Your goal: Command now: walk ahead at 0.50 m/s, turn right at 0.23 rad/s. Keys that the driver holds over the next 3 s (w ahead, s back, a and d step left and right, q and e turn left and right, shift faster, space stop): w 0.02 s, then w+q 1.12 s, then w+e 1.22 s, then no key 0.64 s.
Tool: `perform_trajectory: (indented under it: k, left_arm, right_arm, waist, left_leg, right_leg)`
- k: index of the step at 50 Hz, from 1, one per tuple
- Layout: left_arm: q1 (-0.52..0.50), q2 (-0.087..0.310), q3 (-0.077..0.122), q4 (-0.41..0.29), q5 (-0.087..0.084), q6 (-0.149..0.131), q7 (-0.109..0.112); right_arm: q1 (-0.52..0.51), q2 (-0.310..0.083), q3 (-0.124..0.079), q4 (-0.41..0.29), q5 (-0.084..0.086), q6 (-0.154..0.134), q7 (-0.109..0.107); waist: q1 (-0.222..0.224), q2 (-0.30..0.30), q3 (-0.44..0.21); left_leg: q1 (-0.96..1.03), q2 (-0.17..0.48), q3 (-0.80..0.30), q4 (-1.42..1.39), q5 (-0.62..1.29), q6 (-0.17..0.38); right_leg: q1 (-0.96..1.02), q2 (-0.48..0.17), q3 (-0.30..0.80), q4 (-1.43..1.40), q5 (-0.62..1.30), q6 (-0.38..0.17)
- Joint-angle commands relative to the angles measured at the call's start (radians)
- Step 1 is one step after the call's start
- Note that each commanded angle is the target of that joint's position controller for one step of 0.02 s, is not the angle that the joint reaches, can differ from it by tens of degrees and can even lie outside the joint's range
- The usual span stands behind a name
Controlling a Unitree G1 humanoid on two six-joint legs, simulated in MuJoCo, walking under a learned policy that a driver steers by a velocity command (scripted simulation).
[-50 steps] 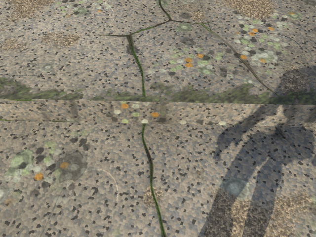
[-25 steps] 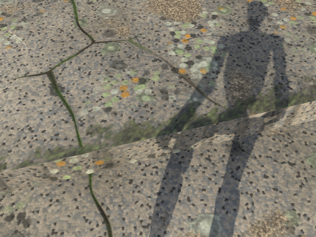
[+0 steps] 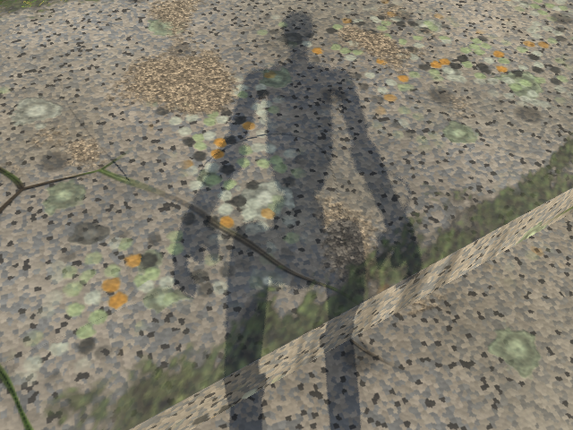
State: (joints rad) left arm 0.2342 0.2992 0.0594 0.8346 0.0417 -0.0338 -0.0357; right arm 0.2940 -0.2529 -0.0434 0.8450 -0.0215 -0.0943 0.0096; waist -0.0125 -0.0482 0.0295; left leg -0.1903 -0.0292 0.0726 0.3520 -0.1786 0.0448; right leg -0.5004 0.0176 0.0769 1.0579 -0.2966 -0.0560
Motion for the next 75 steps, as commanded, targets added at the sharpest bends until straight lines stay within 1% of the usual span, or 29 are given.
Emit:
perform_trajectory:
  k: [1,8,12,13,14,15,17,19,27,34,38,39,40,41,43,45,50,53,56,58,60,61,62,63,64,66,68,73,75]
  left_arm:
    - [-0.006,0.024,-0.006,-0.057,0.005,-0.004,-0.013]
    - [-0.228,-0.002,-0.040,-0.124,-0.006,-0.026,-0.010]
    - [-0.044,0.057,-0.016,-0.067,0.005,-0.059,0.025]
    - [0.093,0.117,0.000,-0.048,0.027,-0.073,0.041]
    - [0.150,0.224,0.025,-0.050,0.039,-0.065,0.050]
    - [0.159,0.200,0.032,-0.039,0.002,-0.044,0.047]
    - [0.016,0.053,-0.006,-0.060,-0.012,-0.047,0.039]
    - [-0.021,0.012,-0.019,-0.054,-0.012,-0.061,0.046]
    - [0.053,0.030,-0.004,-0.003,-0.015,-0.085,0.052]
    - [0.128,0.071,0.011,0.020,0.007,-0.062,0.051]
    - [-0.022,0.133,0.024,-0.034,-0.046,-0.033,0.037]
    - [-0.096,0.118,0.020,-0.065,-0.069,-0.030,0.028]
    - [-0.071,-0.016,-0.005,-0.100,-0.038,-0.035,0.031]
    - [0.030,-0.029,-0.019,-0.160,-0.009,-0.043,0.034]
    - [-0.075,-0.029,-0.024,-0.183,0.004,-0.045,0.038]
    - [-0.136,-0.075,-0.043,-0.232,0.021,-0.028,0.024]
    - [-0.317,-0.193,-0.103,-0.399,0.011,0.017,0.054]
    - [-0.468,-0.205,-0.133,-0.503,0.022,0.012,0.052]
    - [-0.533,-0.187,-0.140,-0.572,0.016,0.032,0.030]
    - [-0.275,-0.161,-0.113,-0.466,-0.005,0.033,0.028]
    - [0.022,-0.053,-0.057,-0.360,-0.029,0.040,0.027]
    - [0.120,-0.002,-0.031,-0.316,-0.021,0.030,0.028]
    - [0.197,0.103,0.003,-0.260,0.008,0.023,0.041]
    - [0.143,0.137,0.026,-0.224,-0.019,0.043,0.057]
    - [-0.019,0.070,0.022,-0.224,-0.037,0.032,0.056]
    - [-0.092,-0.077,-0.010,-0.118,-0.024,-0.007,0.044]
    - [-0.044,-0.160,-0.026,-0.025,-0.012,-0.038,0.032]
    - [0.087,-0.013,0.011,0.003,-0.035,-0.071,0.039]
    - [0.139,0.032,0.034,-0.013,-0.039,-0.078,0.050]
  right_arm:
    - [0.038,-0.105,-0.021,-0.017,0.009,-0.026,0.004]
    - [0.135,-0.149,-0.032,0.046,0.013,-0.008,0.005]
    - [0.129,-0.134,-0.029,0.056,0.021,0.004,0.001]
    - [0.104,-0.095,-0.016,0.024,0.030,-0.001,-0.001]
    - [0.180,0.022,0.012,-0.013,0.053,0.001,-0.006]
    - [0.188,-0.086,-0.018,0.007,0.032,0.023,-0.018]
    - [0.113,-0.074,-0.025,0.017,0.012,0.039,-0.005]
    - [0.096,-0.056,-0.028,0.020,-0.007,0.058,0.005]
    - [-0.082,-0.012,-0.020,-0.054,-0.027,0.089,0.031]
    - [-0.240,-0.002,-0.005,-0.145,-0.028,0.109,0.010]
    - [0.087,-0.041,-0.039,-0.068,-0.012,0.080,-0.003]
    - [0.210,-0.095,-0.062,-0.027,-0.019,0.067,-0.008]
    - [0.135,-0.237,-0.092,-0.030,-0.016,0.070,-0.016]
    - [0.154,-0.303,-0.106,-0.075,0.007,0.079,-0.015]
    - [0.057,-0.177,-0.074,-0.077,0.015,0.093,-0.022]
    - [0.058,-0.094,-0.035,-0.058,0.003,0.080,-0.025]
    - [0.184,-0.095,-0.013,0.036,-0.022,0.025,-0.007]
    - [0.222,-0.068,0.004,0.082,0.002,0.024,-0.016]
    - [0.272,-0.064,-0.003,0.095,0.023,0.063,-0.068]
    - [0.159,-0.131,-0.024,0.010,0.025,0.056,-0.064]
    - [0.133,-0.256,-0.074,-0.005,0.030,0.028,-0.046]
    - [0.108,-0.250,-0.087,-0.012,0.043,0.007,-0.023]
    - [0.107,-0.158,-0.080,-0.071,0.066,-0.016,0.015]
    - [0.104,-0.064,-0.074,-0.106,-0.011,-0.027,0.058]
    - [0.105,0.032,-0.051,-0.139,-0.053,-0.025,0.053]
    - [-0.011,0.112,0.005,-0.235,-0.051,-0.001,0.009]
    - [0.026,0.131,0.040,-0.247,-0.038,0.041,-0.023]
    - [-0.139,-0.005,0.025,-0.308,-0.030,0.048,0.002]
    - [-0.219,0.027,0.036,-0.319,-0.019,0.033,0.020]
  waist:
    - [0.016,0.139,-0.006]
    - [-0.024,0.144,0.006]
    - [0.067,0.090,-0.095]
    - [0.128,0.014,-0.205]
    - [0.109,-0.198,-0.303]
    - [0.111,-0.144,-0.311]
    - [0.050,-0.043,-0.077]
    - [0.011,-0.067,-0.029]
    - [0.008,-0.047,-0.031]
    - [0.027,-0.034,0.005]
    - [-0.148,-0.034,-0.191]
    - [-0.236,0.044,-0.171]
    - [-0.117,0.296,-0.066]
    - [-0.078,0.199,-0.297]
    - [-0.029,0.065,-0.052]
    - [0.004,0.081,0.016]
    - [0.007,0.128,0.024]
    - [-0.001,0.048,0.073]
    - [-0.049,0.110,-0.035]
    - [0.074,0.139,-0.257]
    - [0.201,0.211,-0.410]
    - [0.245,0.152,-0.452]
    - [0.235,-0.125,-0.437]
    - [0.175,-0.324,-0.408]
    - [0.068,-0.165,-0.265]
    - [-0.055,0.080,0.049]
    - [-0.114,0.114,0.073]
    - [-0.043,0.034,0.014]
    - [0.012,0.018,-0.047]
  left_leg:
    - [0.082,0.265,-0.212,-0.211,0.212,0.152]
    - [0.062,0.219,-0.171,-0.143,0.395,0.122]
    - [0.063,0.168,-0.178,0.142,0.492,0.076]
    - [-0.070,0.113,-0.148,0.349,0.301,0.049]
    - [-0.365,-0.017,-0.042,0.618,-0.257,0.012]
    - [-0.424,0.003,-0.088,0.759,-0.357,0.028]
    - [-0.442,0.084,-0.121,0.776,-0.221,0.035]
    - [-0.394,0.105,-0.109,0.753,-0.152,0.010]
    - [-0.461,0.117,-0.050,0.696,0.041,-0.038]
    - [-0.530,0.119,0.011,0.683,-0.167,0.054]
    - [0.071,-0.055,0.117,0.259,0.057,0.096]
    - [0.244,-0.054,0.072,0.051,0.194,0.105]
    - [0.373,0.191,-0.305,0.125,0.759,0.154]
    - [0.417,0.385,-0.611,0.037,0.914,0.333]
    - [0.195,0.351,-0.584,-0.073,0.183,0.349]
    - [0.069,0.260,-0.502,-0.064,0.099,0.275]
    - [0.002,0.226,-0.472,-0.099,-0.118,0.220]
    - [-0.080,0.144,-0.422,-0.174,-0.202,0.173]
    - [-0.045,0.161,-0.372,-0.418,0.363,0.241]
    - [-0.012,0.146,-0.208,-0.214,1.272,0.195]
    - [0.240,0.236,-0.201,0.128,1.647,0.163]
    - [0.229,0.213,-0.149,0.383,1.580,0.144]
    - [-0.074,0.051,-0.148,0.800,1.035,0.100]
    - [-0.377,-0.185,-0.226,1.241,-0.001,0.067]
    - [-0.566,-0.141,-0.360,1.532,-0.030,0.077]
    - [-0.711,-0.028,-0.232,1.601,-0.044,0.095]
    - [-0.712,0.022,-0.205,1.560,-0.031,0.075]
    - [-0.576,0.092,-0.056,0.884,0.049,-0.003]
    - [-0.474,0.088,-0.040,0.612,0.101,-0.028]
  right_leg:
    - [-0.128,-0.053,0.006,-0.072,0.074,0.023]
    - [0.047,-0.044,-0.122,-0.446,0.197,0.056]
    - [0.358,-0.018,-0.106,-0.636,0.185,0.008]
    - [0.571,-0.182,0.049,-0.657,0.154,-0.029]
    - [0.808,-0.461,0.376,-0.708,0.215,-0.118]
    - [0.724,-0.477,0.486,-0.750,0.101,-0.166]
    - [0.495,-0.367,0.259,-0.828,0.040,-0.119]
    - [0.399,-0.300,0.105,-0.873,0.200,-0.084]
    - [0.408,-0.283,-0.162,-0.880,0.431,-0.114]
    - [0.569,-0.377,-0.220,-0.763,0.696,-0.107]
    - [0.394,-0.273,-0.340,-0.230,1.082,-0.036]
    - [0.203,-0.198,-0.332,0.069,0.697,0.009]
    - [-0.231,-0.051,-0.270,0.520,-0.148,0.066]
    - [-0.268,-0.039,-0.082,0.637,-0.091,0.089]
    - [-0.446,-0.089,-0.088,0.733,-0.022,0.101]
    - [-0.574,-0.093,-0.107,0.912,-0.055,0.068]
    - [-0.930,-0.058,-0.117,1.295,-0.189,-0.006]
    - [-0.918,-0.086,-0.152,0.996,-0.176,-0.002]
    - [-0.507,-0.069,-0.237,0.543,-0.176,-0.005]
    - [-0.016,0.039,-0.281,0.312,-0.132,-0.034]
    - [0.107,0.078,-0.192,0.169,-0.253,-0.070]
    - [0.221,0.064,-0.110,0.012,-0.291,-0.103]
    - [0.343,-0.141,0.433,-0.310,-0.500,-0.234]
    - [0.358,-0.251,1.031,-0.747,-0.522,-0.336]
    - [0.242,-0.294,1.078,-0.757,-0.642,-0.331]
    - [-0.046,-0.245,0.718,-0.709,-0.589,-0.246]
    - [-0.101,-0.145,0.362,-0.653,-0.197,-0.162]
    - [0.040,-0.051,0.153,-0.780,0.343,-0.185]
    - [0.150,-0.069,0.141,-0.824,0.422,-0.172]
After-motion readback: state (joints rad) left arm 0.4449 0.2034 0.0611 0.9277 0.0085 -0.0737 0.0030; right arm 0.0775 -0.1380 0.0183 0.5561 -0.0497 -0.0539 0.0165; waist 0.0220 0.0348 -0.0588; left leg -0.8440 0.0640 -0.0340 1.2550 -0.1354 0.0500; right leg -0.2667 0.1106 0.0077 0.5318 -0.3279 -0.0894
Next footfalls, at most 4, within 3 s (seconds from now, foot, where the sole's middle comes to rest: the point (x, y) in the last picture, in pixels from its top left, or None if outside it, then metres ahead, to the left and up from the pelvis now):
0.26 right None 0.28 -0.12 -0.78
0.78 left None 0.39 0.12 -0.78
1.22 right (228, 298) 0.73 0.13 -0.61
1.70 left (111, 248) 0.86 0.43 -0.61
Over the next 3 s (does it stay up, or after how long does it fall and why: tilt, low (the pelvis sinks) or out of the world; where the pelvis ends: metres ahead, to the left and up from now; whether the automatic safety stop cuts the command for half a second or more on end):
stays up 1.32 0.38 0.16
